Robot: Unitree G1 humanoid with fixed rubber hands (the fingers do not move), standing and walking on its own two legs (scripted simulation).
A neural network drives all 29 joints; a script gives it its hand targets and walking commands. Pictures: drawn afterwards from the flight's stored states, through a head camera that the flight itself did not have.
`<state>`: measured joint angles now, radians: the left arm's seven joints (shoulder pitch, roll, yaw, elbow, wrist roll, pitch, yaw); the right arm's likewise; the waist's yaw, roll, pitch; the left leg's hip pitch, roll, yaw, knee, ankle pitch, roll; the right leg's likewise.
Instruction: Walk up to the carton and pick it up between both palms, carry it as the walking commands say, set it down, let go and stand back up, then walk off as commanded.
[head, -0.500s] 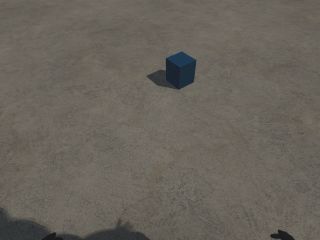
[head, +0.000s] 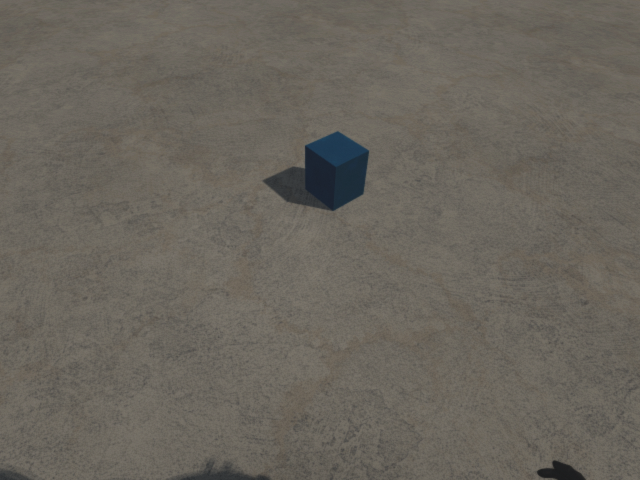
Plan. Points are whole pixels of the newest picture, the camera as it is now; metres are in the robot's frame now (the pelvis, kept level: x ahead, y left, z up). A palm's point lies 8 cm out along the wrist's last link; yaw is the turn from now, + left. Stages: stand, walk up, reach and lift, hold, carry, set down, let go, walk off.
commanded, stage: walk up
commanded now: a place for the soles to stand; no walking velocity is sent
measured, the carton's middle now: (335, 170) +1.56 -0.06 -0.62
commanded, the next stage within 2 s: none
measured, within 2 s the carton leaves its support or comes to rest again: neither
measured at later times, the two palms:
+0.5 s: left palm (98, 436) +0.22 +0.32 -0.12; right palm (532, 406) +0.27 -0.30 -0.10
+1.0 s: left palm (142, 336) +0.36 +0.30 -0.09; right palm (515, 326) +0.41 -0.33 -0.11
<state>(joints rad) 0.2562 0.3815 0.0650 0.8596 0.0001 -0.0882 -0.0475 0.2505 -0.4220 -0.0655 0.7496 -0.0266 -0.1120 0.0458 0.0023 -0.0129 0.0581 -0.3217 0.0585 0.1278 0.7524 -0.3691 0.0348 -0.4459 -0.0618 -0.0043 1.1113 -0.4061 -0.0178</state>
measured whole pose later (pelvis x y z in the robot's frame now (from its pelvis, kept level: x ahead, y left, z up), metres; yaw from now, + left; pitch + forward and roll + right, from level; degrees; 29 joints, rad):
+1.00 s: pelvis +0.30 -0.02 -0.01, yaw +1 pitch -1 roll +0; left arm 0.28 0.38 0.07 0.88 0.00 -0.12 -0.03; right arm 0.24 -0.42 -0.07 0.77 -0.02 -0.07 0.05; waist 0.00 0.05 0.07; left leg -0.63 0.04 -0.01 1.06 -0.39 0.02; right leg -0.40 -0.07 -0.08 0.82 -0.41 -0.01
